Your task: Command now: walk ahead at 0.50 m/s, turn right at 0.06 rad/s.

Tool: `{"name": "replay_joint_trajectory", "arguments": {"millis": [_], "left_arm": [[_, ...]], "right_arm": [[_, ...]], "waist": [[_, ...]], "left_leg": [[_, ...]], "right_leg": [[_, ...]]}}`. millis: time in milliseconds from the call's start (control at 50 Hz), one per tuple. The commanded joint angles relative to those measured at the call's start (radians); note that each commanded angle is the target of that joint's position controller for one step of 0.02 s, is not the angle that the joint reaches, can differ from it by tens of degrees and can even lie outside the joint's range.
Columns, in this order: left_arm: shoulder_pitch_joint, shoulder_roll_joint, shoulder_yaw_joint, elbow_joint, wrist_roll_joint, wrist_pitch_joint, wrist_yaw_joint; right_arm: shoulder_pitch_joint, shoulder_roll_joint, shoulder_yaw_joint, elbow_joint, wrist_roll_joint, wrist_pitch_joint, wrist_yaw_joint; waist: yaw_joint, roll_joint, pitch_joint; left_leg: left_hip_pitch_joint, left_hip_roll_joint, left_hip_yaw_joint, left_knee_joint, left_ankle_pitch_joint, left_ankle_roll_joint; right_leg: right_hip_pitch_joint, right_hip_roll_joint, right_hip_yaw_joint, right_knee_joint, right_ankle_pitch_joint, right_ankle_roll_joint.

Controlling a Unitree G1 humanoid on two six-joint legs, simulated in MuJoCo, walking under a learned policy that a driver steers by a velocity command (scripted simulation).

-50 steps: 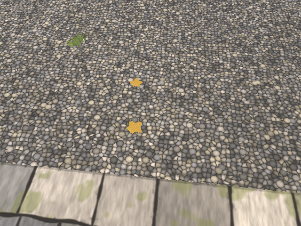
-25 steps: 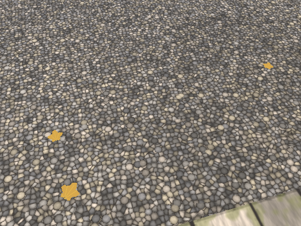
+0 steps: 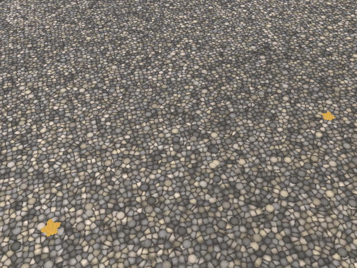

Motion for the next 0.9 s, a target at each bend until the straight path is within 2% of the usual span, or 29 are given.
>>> {"name": "replay_joint_trajectory", "arguments": {"millis": [20,60,100,120,140,160,180,200,220,240,260,300,340,380,440,480,540,620,660,680,700,720,740,760,780,800,820,860,900], "left_arm": [[0.071,0.127,0.016,-0.012,0.006,-0.010,0.009],[0.084,0.135,0.016,0.001,0.011,-0.008,0.016],[0.055,0.151,0.018,0.004,0.015,-0.008,0.023],[0.036,0.162,0.020,0.003,0.017,-0.009,0.025],[0.023,0.172,0.023,0.004,0.021,-0.007,0.025],[0.001,0.173,0.022,0.000,0.015,-0.004,0.022],[0.011,0.138,0.009,-0.027,0.003,-0.007,0.017],[0.139,0.040,-0.003,-0.034,-0.031,-0.005,0.001],[0.051,0.135,0.018,-0.036,-0.002,-0.002,0.005],[-0.027,0.138,0.023,-0.063,-0.001,-0.006,0.000],[-0.064,0.120,0.019,-0.071,0.000,-0.009,-0.004],[-0.045,0.082,0.014,-0.065,0.022,0.015,-0.014],[-0.045,0.063,0.012,-0.065,0.027,0.032,-0.023],[-0.111,0.064,0.011,-0.089,0.028,0.043,-0.028],[-0.250,0.075,0.010,-0.137,0.023,0.048,-0.031],[-0.324,0.067,0.005,-0.162,0.018,0.045,-0.032],[-0.413,0.053,-0.004,-0.191,0.013,0.042,-0.033],[-0.487,0.065,-0.004,-0.225,0.012,0.033,-0.030],[-0.478,0.079,0.002,-0.233,0.013,0.024,-0.028],[-0.430,0.089,0.008,-0.223,0.012,0.018,-0.023],[-0.328,0.106,0.017,-0.193,0.014,0.010,-0.016],[-0.153,0.132,0.032,-0.136,0.023,-0.003,-0.006],[0.028,0.215,0.055,-0.105,0.051,-0.013,0.009],[0.050,0.307,0.077,-0.106,0.058,-0.005,0.004],[-0.026,0.239,0.067,-0.123,0.023,0.009,-0.003],[-0.131,0.167,0.046,-0.139,0.016,0.008,-0.005],[-0.181,0.118,0.034,-0.142,0.016,0.000,-0.008],[-0.192,0.080,0.022,-0.126,0.010,-0.012,0.004],[-0.149,0.084,0.022,-0.109,0.004,-0.029,0.008]], "right_arm": [[-0.137,-0.044,0.003,-0.095,0.002,-0.017,0.000],[-0.165,-0.050,0.004,-0.112,0.002,-0.024,0.000],[-0.128,-0.060,0.001,-0.111,0.004,-0.033,-0.003],[-0.068,-0.071,-0.005,-0.093,0.005,-0.037,-0.010],[0.042,-0.091,-0.016,-0.058,0.005,-0.042,-0.019],[0.218,-0.112,-0.029,0.000,-0.003,-0.052,-0.029],[0.392,-0.192,-0.051,0.038,-0.028,-0.057,-0.041],[0.405,-0.276,-0.071,0.043,-0.034,-0.054,-0.033],[0.294,-0.219,-0.060,0.029,0.006,-0.045,-0.022],[0.183,-0.158,-0.042,0.008,0.015,-0.045,-0.019],[0.141,-0.100,-0.026,0.008,0.010,-0.051,-0.015],[0.139,-0.047,-0.006,0.037,0.012,-0.064,-0.022],[0.193,-0.064,-0.006,0.065,0.014,-0.080,-0.024],[0.228,-0.095,-0.012,0.081,0.016,-0.087,-0.025],[0.282,-0.095,-0.008,0.095,0.018,-0.086,-0.025],[0.310,-0.089,-0.004,0.102,0.019,-0.085,-0.025],[0.358,-0.092,-0.002,0.118,0.017,-0.085,-0.028],[0.398,-0.099,-0.003,0.139,0.005,-0.079,-0.038],[0.386,-0.108,-0.006,0.143,0.001,-0.075,-0.044],[0.364,-0.117,-0.007,0.141,0.000,-0.073,-0.047],[0.343,-0.129,-0.010,0.137,-0.001,-0.071,-0.046],[0.319,-0.127,-0.008,0.130,0.006,-0.068,-0.043],[0.313,-0.090,0.004,0.094,0.019,-0.072,-0.038],[0.454,0.020,0.024,0.083,0.059,-0.067,-0.035],[0.393,-0.104,-0.008,0.101,0.029,-0.055,-0.043],[0.314,-0.100,-0.014,0.080,0.025,-0.056,-0.038],[0.279,-0.071,-0.010,0.073,0.024,-0.056,-0.033],[0.281,-0.051,-0.013,0.075,0.000,-0.030,-0.018],[0.270,-0.031,-0.015,0.065,-0.002,-0.008,-0.006]], "waist": [[0.018,-0.107,0.079],[0.017,-0.107,0.088],[-0.018,-0.112,0.073],[-0.048,-0.123,0.040],[-0.095,-0.125,-0.019],[-0.172,-0.096,-0.109],[-0.221,-0.004,-0.233],[-0.140,0.233,-0.325],[-0.120,0.055,-0.245],[-0.083,0.013,-0.101],[-0.065,-0.037,-0.038],[-0.014,0.001,-0.004],[-0.005,0.005,-0.007],[-0.006,0.002,0.016],[-0.037,0.002,0.052],[-0.055,0.004,0.058],[-0.084,0.016,0.059],[-0.100,0.028,0.070],[-0.083,0.029,0.067],[-0.053,0.033,0.047],[-0.009,0.033,-0.003],[0.066,-0.004,-0.096],[0.121,-0.096,-0.234],[0.050,-0.324,-0.348],[0.044,-0.146,-0.285],[0.009,-0.103,-0.137],[-0.010,-0.082,-0.061],[-0.053,-0.120,-0.014],[-0.066,-0.115,-0.019]], "left_leg": [[-0.043,-0.038,0.038,-0.098,0.032,0.020],[-0.035,-0.054,0.043,-0.150,-0.003,0.046],[0.051,-0.088,0.056,-0.197,-0.073,0.082],[0.142,-0.120,0.069,-0.211,-0.116,0.102],[0.265,-0.155,0.077,-0.234,-0.147,0.122],[0.482,-0.158,0.071,-0.303,-0.092,0.148],[0.747,0.046,-0.153,-0.316,-0.175,0.199],[0.974,0.310,-0.678,-0.446,-0.223,0.349],[0.873,0.260,-0.697,-0.512,-0.316,0.314],[0.718,0.235,-0.524,-0.532,-0.319,0.284],[0.608,0.192,-0.422,-0.571,-0.234,0.257],[0.484,0.113,-0.269,-0.610,-0.113,0.203],[0.464,0.094,-0.214,-0.627,-0.013,0.206],[0.467,0.085,-0.173,-0.656,-0.002,0.211],[0.514,0.066,-0.138,-0.685,0.032,0.204],[0.543,0.050,-0.108,-0.680,0.087,0.192],[0.602,0.047,-0.079,-0.664,0.166,0.183],[0.723,0.088,-0.076,-0.612,0.277,0.188],[0.757,0.108,-0.083,-0.555,0.392,0.180],[0.754,0.108,-0.083,-0.493,0.515,0.170],[0.744,0.095,-0.082,-0.381,0.623,0.158],[0.669,0.050,-0.052,-0.191,0.584,0.138],[0.460,-0.006,-0.021,0.096,0.268,0.119],[0.113,-0.185,0.030,0.432,-0.479,0.082],[0.056,-0.132,-0.090,0.508,-0.455,0.099],[0.038,-0.089,-0.099,0.489,-0.358,0.102],[0.062,-0.054,-0.096,0.445,-0.294,0.099],[0.120,-0.024,-0.088,0.393,-0.246,0.082],[0.116,-0.022,-0.076,0.386,-0.217,0.071]], "right_leg": [[0.008,-0.292,0.111,-0.028,0.517,-0.084],[0.064,-0.315,0.110,-0.003,0.581,-0.090],[0.087,-0.327,0.090,0.064,0.757,-0.079],[0.088,-0.326,0.079,0.134,0.903,-0.067],[0.085,-0.316,0.069,0.266,1.002,-0.055],[0.010,-0.280,0.040,0.470,0.938,-0.036],[-0.199,-0.221,0.006,0.770,0.590,-0.020],[-0.566,-0.003,0.000,1.137,-0.246,0.020],[-0.653,-0.059,0.146,1.199,-0.233,-0.004],[-0.679,-0.111,0.133,1.165,-0.135,-0.007],[-0.653,-0.147,0.122,1.109,-0.076,-0.004],[-0.564,-0.188,0.111,1.017,-0.036,0.017],[-0.552,-0.194,0.088,0.982,-0.020,0.038],[-0.617,-0.214,0.067,0.926,0.029,0.060],[-0.721,-0.236,0.041,0.794,0.130,0.089],[-0.729,-0.230,0.023,0.680,0.185,0.099],[-0.706,-0.204,-0.005,0.542,0.242,0.096],[-0.702,-0.177,-0.014,0.438,0.205,0.065],[-0.649,-0.158,-0.014,0.398,0.135,0.038],[-0.573,-0.134,-0.017,0.373,0.093,0.023],[-0.449,-0.102,-0.025,0.338,0.068,0.006],[-0.224,-0.099,-0.021,0.273,0.120,-0.018],[0.053,-0.308,0.192,0.263,0.049,-0.065],[0.283,-0.587,0.639,0.155,-0.010,-0.180],[0.175,-0.543,0.652,0.112,-0.097,-0.155],[0.026,-0.503,0.487,0.081,-0.096,-0.120],[-0.089,-0.458,0.369,0.036,-0.018,-0.089],[-0.199,-0.387,0.206,-0.003,0.087,-0.034],[-0.207,-0.379,0.131,-0.015,0.184,-0.029]]}}
Velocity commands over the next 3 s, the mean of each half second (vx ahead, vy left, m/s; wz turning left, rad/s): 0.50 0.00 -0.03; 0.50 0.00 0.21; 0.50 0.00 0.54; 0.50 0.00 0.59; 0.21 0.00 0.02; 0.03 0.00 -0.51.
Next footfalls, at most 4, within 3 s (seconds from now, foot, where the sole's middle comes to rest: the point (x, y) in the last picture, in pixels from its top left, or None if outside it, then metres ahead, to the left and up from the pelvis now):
0.16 left None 0.27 0.11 -0.78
0.72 right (220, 245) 0.58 -0.07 -0.78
1.30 left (165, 190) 0.81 0.15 -0.78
1.84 right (166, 125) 1.18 0.17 -0.78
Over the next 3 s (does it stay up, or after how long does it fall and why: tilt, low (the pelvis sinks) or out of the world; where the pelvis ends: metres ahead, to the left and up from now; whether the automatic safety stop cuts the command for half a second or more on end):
stays up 1.15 0.28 0.00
